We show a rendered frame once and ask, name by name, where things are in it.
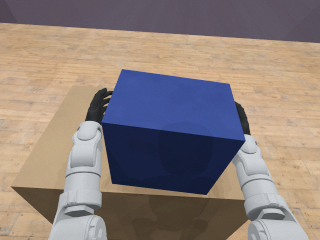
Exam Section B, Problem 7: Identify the pedestal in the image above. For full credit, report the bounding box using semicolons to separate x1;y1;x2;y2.
10;85;249;240

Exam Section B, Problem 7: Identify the left robot forearm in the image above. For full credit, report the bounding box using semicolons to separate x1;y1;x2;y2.
48;121;103;240

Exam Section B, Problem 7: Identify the robot right hand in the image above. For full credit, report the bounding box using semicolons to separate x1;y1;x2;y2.
234;101;251;136

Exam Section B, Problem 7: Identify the carton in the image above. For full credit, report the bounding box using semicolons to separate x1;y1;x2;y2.
101;69;246;195

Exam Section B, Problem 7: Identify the robot right upper arm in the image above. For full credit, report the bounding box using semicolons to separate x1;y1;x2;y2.
247;219;308;240

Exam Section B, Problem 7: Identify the right robot forearm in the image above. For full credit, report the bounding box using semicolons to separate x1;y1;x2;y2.
231;134;309;240

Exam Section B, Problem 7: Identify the robot left upper arm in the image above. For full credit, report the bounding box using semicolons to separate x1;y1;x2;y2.
49;214;107;240

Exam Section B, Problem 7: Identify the robot left hand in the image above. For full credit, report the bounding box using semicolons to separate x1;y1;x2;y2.
85;87;113;126

